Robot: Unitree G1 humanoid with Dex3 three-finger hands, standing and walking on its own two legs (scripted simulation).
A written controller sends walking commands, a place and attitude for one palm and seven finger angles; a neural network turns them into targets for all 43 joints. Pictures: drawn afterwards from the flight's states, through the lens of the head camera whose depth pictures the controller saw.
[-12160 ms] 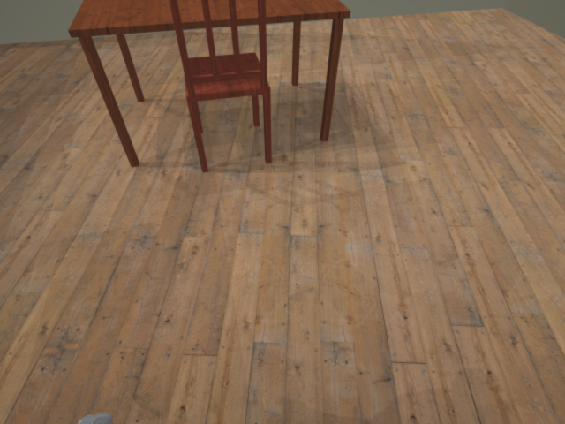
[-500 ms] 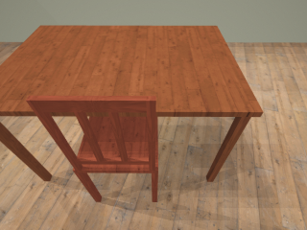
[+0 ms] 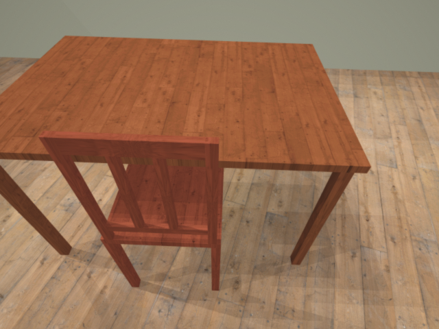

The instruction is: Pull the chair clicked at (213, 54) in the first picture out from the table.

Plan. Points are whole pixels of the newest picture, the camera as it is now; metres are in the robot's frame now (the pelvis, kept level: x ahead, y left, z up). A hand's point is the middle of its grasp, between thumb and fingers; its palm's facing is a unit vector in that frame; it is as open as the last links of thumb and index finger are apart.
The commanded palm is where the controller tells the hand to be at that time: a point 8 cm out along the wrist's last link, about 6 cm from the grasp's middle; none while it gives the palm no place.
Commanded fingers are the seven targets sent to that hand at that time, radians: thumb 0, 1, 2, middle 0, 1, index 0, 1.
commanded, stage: come to a stop and stand still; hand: left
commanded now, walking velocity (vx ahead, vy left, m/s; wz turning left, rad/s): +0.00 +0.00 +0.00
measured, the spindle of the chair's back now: (127, 195) +0.44 +0.27 -0.09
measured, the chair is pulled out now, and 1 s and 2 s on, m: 0.00 0.00 0.00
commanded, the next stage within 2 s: look again from close up in 0.14 s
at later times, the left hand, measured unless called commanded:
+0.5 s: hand out of the picture +0.00 +0.18 -0.18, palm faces +0.03 -0.97 -0.22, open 7.3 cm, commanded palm none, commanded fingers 0.00 0.90 0.90 -0.20 -0.30 -0.20 -0.30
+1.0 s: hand out of the picture +0.01 +0.21 -0.18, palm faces +0.01 -0.98 -0.21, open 7.3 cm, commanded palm none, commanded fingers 0.00 0.90 0.90 -0.20 -0.30 -0.20 -0.30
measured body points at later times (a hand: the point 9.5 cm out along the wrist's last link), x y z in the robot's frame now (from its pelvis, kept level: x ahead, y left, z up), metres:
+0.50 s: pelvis -0.01 +0.00 -0.01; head +0.00 -0.01 +0.44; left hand +0.00 +0.23 -0.16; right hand -0.01 -0.22 -0.17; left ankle -0.04 +0.11 -0.74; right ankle +0.00 -0.08 -0.74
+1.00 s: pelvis -0.01 +0.04 -0.01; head +0.01 +0.04 +0.44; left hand +0.01 +0.26 -0.16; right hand +0.01 -0.19 -0.16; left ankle -0.04 +0.11 -0.74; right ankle +0.00 -0.08 -0.74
